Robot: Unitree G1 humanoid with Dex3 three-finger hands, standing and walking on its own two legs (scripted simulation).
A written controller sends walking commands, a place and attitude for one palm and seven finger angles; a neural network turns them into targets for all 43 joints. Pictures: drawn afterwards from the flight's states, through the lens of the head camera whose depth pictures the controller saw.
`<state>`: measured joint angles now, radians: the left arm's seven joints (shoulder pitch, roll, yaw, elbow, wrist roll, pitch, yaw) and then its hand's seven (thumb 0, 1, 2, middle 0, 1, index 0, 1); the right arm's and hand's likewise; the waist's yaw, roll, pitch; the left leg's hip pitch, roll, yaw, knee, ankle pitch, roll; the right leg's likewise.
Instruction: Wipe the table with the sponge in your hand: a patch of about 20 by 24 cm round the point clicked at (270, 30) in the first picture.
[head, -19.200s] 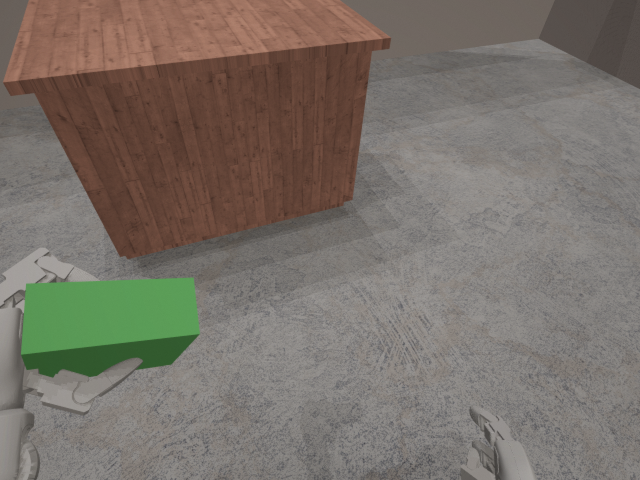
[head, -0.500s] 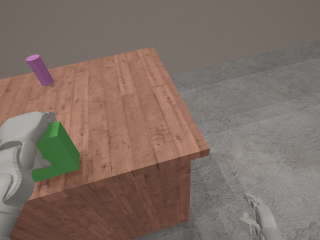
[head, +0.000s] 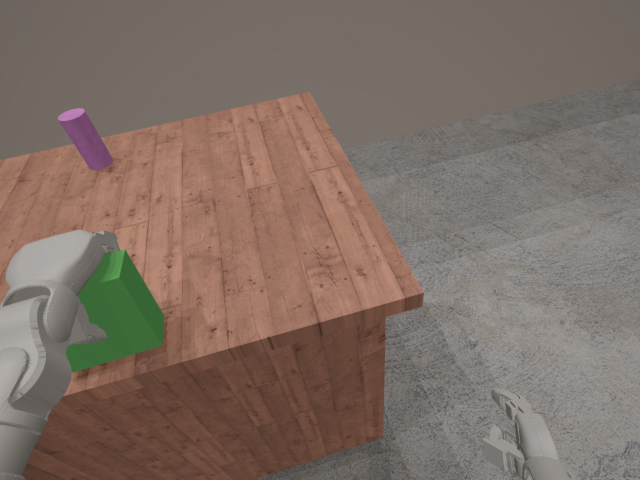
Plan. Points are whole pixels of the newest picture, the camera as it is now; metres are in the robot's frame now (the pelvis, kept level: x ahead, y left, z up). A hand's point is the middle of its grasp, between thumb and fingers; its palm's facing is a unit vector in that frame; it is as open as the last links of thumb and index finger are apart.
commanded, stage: move the sponge above the wiping area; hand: left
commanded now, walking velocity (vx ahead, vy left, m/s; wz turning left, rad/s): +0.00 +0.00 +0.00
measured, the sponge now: (101, 324) +0.26 +0.33 +0.08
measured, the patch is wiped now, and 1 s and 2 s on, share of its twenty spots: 0.00 0.05 0.05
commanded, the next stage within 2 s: lower the sponge onto the table in 1.62 s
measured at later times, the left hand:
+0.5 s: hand (108, 296) +0.27 +0.30 +0.12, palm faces -0.11 -0.07 -0.99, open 9.8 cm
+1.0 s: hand (121, 293) +0.28 +0.29 +0.12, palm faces -0.08 -0.04 -1.00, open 9.8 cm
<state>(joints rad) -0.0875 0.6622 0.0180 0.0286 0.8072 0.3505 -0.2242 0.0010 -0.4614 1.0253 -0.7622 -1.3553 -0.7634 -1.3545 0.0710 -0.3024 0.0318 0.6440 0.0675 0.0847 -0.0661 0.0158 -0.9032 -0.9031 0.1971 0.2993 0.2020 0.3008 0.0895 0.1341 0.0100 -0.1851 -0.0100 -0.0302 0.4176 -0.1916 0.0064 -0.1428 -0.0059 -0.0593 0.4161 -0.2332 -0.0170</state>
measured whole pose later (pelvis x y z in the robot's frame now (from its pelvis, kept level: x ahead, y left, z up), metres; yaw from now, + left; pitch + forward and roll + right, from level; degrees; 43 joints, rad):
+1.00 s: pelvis +0.00 -0.01 +0.00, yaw +0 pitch -3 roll +0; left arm -0.11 0.63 -0.06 -0.03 0.84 0.29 -0.19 0.00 -0.46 1.02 -0.77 -1.36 -0.77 -1.36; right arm 0.06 -0.30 0.03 0.65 0.06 0.07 -0.08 0.02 -0.90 -0.90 0.20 0.30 0.20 0.30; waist 0.11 0.11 0.03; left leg -0.17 0.00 -0.04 0.41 -0.19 0.00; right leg -0.12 0.00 -0.07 0.41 -0.24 -0.03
